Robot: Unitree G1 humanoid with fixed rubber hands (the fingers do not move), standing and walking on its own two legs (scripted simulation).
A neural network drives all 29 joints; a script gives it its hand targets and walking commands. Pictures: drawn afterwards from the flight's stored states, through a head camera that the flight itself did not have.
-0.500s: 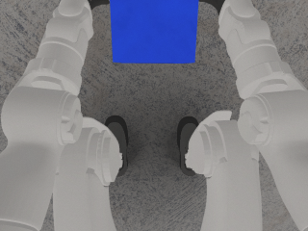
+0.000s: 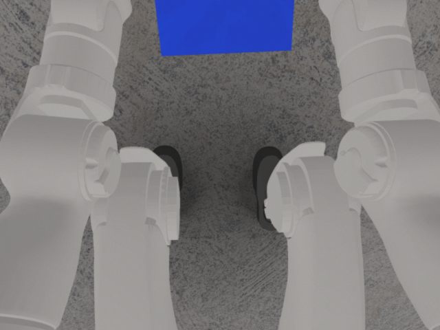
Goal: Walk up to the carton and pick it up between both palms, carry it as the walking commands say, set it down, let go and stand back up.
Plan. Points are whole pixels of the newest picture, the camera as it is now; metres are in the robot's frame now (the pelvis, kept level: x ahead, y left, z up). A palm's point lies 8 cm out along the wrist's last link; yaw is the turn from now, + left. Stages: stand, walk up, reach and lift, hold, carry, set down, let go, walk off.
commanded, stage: reach and lift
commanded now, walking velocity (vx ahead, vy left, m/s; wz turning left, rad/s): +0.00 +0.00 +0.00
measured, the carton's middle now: out of the picture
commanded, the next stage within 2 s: none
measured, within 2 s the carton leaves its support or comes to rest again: neither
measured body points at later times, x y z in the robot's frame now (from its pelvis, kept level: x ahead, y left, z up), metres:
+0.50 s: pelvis -0.01 +0.00 +0.03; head +0.36 +0.01 +0.28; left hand +0.56 +0.13 -0.13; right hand +0.56 -0.13 -0.11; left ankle +0.13 +0.12 -0.34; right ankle +0.13 -0.13 -0.34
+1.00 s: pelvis -0.02 +0.00 +0.06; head +0.34 +0.01 +0.32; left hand +0.54 +0.13 -0.08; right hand +0.53 -0.13 -0.06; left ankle +0.13 +0.12 -0.34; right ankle +0.13 -0.13 -0.34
